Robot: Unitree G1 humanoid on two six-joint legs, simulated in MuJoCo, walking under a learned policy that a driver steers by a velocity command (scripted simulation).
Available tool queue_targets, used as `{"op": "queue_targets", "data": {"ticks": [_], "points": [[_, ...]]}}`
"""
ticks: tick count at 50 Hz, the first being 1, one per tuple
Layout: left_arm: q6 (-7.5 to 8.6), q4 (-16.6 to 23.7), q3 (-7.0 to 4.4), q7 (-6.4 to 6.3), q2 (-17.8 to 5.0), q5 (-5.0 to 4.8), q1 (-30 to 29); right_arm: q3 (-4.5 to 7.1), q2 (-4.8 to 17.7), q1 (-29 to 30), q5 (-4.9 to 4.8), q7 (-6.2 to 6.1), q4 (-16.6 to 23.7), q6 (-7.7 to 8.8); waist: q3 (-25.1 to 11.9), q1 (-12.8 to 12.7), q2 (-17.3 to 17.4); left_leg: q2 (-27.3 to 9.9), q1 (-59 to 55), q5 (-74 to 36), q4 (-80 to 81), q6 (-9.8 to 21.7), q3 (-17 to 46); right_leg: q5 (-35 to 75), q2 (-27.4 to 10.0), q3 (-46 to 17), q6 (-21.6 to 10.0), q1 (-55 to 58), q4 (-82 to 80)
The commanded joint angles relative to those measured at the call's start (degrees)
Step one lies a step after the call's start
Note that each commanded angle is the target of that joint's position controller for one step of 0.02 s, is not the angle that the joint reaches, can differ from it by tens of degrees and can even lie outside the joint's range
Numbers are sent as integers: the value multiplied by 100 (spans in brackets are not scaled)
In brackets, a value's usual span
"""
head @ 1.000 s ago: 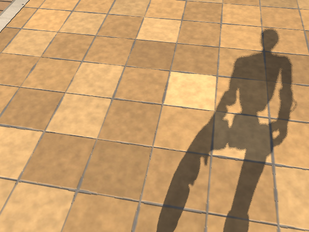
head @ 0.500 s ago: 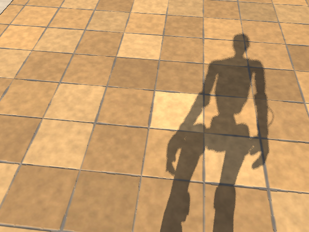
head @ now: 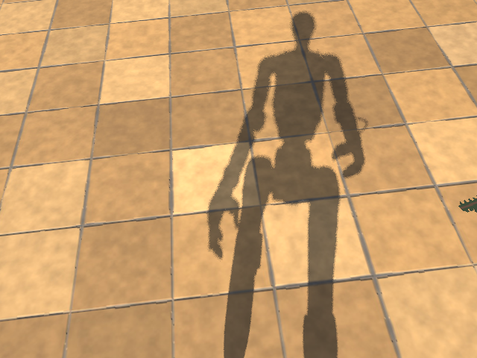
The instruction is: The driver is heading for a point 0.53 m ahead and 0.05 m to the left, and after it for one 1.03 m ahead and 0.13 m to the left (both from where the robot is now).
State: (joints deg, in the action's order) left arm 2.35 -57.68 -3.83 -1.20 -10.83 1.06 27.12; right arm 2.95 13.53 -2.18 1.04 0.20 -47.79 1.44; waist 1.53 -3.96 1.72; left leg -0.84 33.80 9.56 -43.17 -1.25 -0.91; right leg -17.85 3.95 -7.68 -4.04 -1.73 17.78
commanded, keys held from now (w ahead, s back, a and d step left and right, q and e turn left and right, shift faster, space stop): no key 0.56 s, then w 0.44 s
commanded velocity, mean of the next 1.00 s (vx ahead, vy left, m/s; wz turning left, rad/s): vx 0.16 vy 0.00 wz -0.09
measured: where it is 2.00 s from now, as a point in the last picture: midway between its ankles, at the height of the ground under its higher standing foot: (257, 352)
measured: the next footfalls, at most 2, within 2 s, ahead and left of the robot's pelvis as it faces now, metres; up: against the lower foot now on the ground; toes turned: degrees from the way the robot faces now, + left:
left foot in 0.10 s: +0.19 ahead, +0.10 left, +0.00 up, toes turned -1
right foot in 0.44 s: +0.11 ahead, -0.10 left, +0.00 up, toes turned -1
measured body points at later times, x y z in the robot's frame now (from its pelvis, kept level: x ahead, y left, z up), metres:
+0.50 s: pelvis +0.08 +0.02 +0.00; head +0.09 +0.02 +0.45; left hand +0.15 +0.26 -0.15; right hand +0.12 -0.23 -0.15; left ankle +0.14 +0.10 -0.74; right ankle +0.07 -0.10 -0.74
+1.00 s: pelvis +0.20 +0.05 +0.00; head +0.21 +0.07 +0.45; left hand +0.25 +0.30 -0.16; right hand +0.17 -0.20 -0.13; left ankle +0.18 +0.12 -0.74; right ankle +0.14 -0.08 -0.67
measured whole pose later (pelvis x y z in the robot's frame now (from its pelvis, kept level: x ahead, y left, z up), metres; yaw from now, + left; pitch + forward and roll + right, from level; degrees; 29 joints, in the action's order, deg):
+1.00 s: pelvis +0.20 +0.05 +0.00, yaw -3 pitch +0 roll -1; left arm 3.1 -59.5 -3.4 1.5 -13.1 1.8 15.7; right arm 2.8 11.6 -22.6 1.4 0.2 -57.9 4.1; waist 0.3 0.5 -1.7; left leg 2.1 7.6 15.1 -22.4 4.1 -3.9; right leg -17.7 -0.9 0.7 -5.3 -21.9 57.3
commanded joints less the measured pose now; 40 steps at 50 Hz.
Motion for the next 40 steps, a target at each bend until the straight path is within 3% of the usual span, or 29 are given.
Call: {"op": "queue_targets", "data": {"ticks": [1, 3, 4, 5, 6, 7, 8, 9, 10, 12, 14, 19, 21, 22, 23, 24, 25, 26, 28, 29, 31, 32, 34, 35, 36, 38, 40], "points": [[-37, 210, -152, -69, -792, 35, 286, -8, 295, 375, -42, -30, 454, 118, -16, 25, -1036, 264, -246, -103, 658, 171, -218, 5078, -1110, -588, -498, 280, 613], [-4, 329, -177, -85, -889, 5, -60, 57, 490, -406, -38, -88, 207, 183, -242, 341, -1011, 390, -1407, -370, 1338, 379, -188, 5266, -1030, -655, -247, 70, 1111], [38, 369, -188, -68, -945, -67, -256, 91, 555, -948, -6, -130, 38, 253, -426, 653, -797, 329, -2188, -1195, 1981, 475, -202, 5040, -838, -535, -119, -71, 1729], [108, 532, -142, -41, -789, -138, -272, 152, 851, -1525, 79, -173, -50, 353, -955, 782, -336, -573, -3448, -2792, 1874, 660, 542, 3493, -537, -456, 18, -770, 2686], [80, 515, -87, -89, -339, -268, 530, 210, 1282, -1726, 105, -152, 37, 334, -1742, 480, 1066, -2345, -4729, -6130, 1376, 1468, 2263, -1365, 372, 83, 139, -1832, 4422], [-39, 367, -162, -132, -709, -174, 938, 245, 1280, -1676, -104, -115, 25, 210, -2167, 369, 1116, -2640, -4282, -5213, 1853, 1980, 3211, -1902, 377, 68, 137, -2007, 5243], [-138, 265, -174, -114, -771, -12, 558, 116, 764, -1126, -139, -104, 155, 162, -1375, 241, 339, -2277, -3441, -3631, 2160, 1877, 2733, -1516, 105, -26, 175, -2099, 5468], [-176, 354, -139, -52, -666, 73, -22, -28, 344, -709, -107, -119, 210, 142, -723, 261, 38, -1832, -2737, -2774, 2409, 1632, 2069, -1224, -42, 29, 227, -2145, 5091], [-219, 402, -118, -7, -568, 70, -296, -118, 162, -627, -41, -153, 159, 144, -460, 229, 128, -1524, -2367, -2604, 2623, 1433, 1577, -1016, -183, 9, 297, -1989, 4617], [-341, 299, -64, 33, -439, 62, -205, -134, 248, -720, 13, -191, -37, 152, -389, 111, 551, -1074, -1973, -2742, 2700, 1222, 885, -819, -180, 264, 409, -1401, 3841], [-414, 204, -19, -10, -395, 9, -221, -133, 345, -907, 31, -184, -176, 181, -522, 112, 578, -1003, -2079, -2678, 2650, 1214, 763, -952, -136, 434, 457, -1146, 3041], [-511, 147, 59, -29, -469, -4, -761, -78, 606, -892, -1, -166, -259, -4, -358, 225, 634, -1000, -1690, 437, 3012, 1149, 1080, -171, -222, 703, 330, -667, 1554], [-445, 70, 103, -17, -454, 47, -789, -89, 559, -911, -41, -169, -307, -96, -67, 155, 386, -903, -1078, 1509, 3109, 813, 1098, 509, -297, 620, 183, -117, 622], [-388, 92, 117, -30, -562, 105, -850, -99, 497, -1012, -47, -156, -342, -109, 77, 185, 130, -827, -860, 1763, 3072, 549, 1084, 584, -623, 179, 93, -13, 257], [-327, 123, 97, -53, -809, 108, -968, -94, 424, -1188, -93, -131, -338, -119, 223, 401, -303, -502, -929, 1558, 2907, 355, 806, 102, -1060, -390, -55, -394, 11], [-283, 20, 139, -45, -682, -6, -1134, -118, 283, -1192, -127, -117, -417, -136, 403, 495, -758, -212, -1753, 831, 2684, 293, 437, -544, -1148, -515, -127, -1406, -279], [-220, -3, 197, -46, -519, -25, -1263, -129, 242, -1270, -88, -103, -518, -133, 358, 574, -793, -221, -2411, 329, 2467, 292, 425, -723, -1120, -522, -36, -1775, -497], [-169, -40, 208, -52, -514, -42, -1326, -127, 239, -1396, -56, -97, -615, -120, 292, 630, -745, -276, -2707, 96, 2419, 320, 448, -563, -1036, -408, 60, -1833, -538], [-124, -118, 209, -78, -543, -66, -1287, -109, 331, -1524, -13, -93, -762, -90, 243, 631, -564, -373, -2669, -10, 2455, 385, 533, -26, -886, -202, 122, -1513, -405], [-125, -183, 194, -77, -570, -66, -1128, -116, 322, -1577, -5, -93, -825, -78, 110, 573, -481, -322, -2551, 403, 2442, 412, 508, -279, -817, -146, 78, -1278, -363], [-182, -225, 119, -62, -717, -43, -907, -78, 379, -1504, -5, -83, -829, -97, 262, 448, -516, -36, -1961, 1791, 2110, 505, 293, -1694, -759, -238, -180, -1197, -292], [-206, -228, 91, -52, -769, -37, -765, -74, 361, -1369, 4, -64, -775, -111, 474, 342, -569, 60, -1520, 2167, 1888, 525, 219, -2351, -897, -484, -344, -1200, -448], [-199, -305, 8, -60, -940, -38, -466, -118, 90, -1053, 50, -3, -628, -80, 800, 156, -1031, 278, -777, 1493, 901, 449, -249, -2851, -1622, -1389, -738, -870, -1078], [-172, -309, -31, -62, -981, -26, -479, -107, 106, -973, 101, 15, -566, -44, 877, 128, -1078, 87, -544, 1203, 411, 467, -204, -2595, -1955, -1666, -909, -786, -1250], [-127, -294, -45, -55, -958, -2, -505, -64, 224, -976, 99, 34, -531, 2, 826, 163, -944, -36, -284, 1297, 84, 489, -83, -2199, -2059, -1711, -985, -570, -1287], [-27, -270, -72, -29, -963, -2, -627, -16, 298, -1071, 80, 87, -485, 103, 692, 308, -803, -190, -247, 1372, 113, 526, 9, -1616, -1987, -1381, -946, -338, -1115], [47, -255, -87, 1, -932, -25, -773, 5, 250, -1095, 27, 107, -444, 180, 657, 414, -821, -97, -951, 1227, 683, 548, -175, -1111, -1721, -905, -795, -647, -913]]}}
Over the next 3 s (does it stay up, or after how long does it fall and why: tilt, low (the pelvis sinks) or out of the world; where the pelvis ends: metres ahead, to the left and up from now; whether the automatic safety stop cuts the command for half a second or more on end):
stays up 0.77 0.00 -0.03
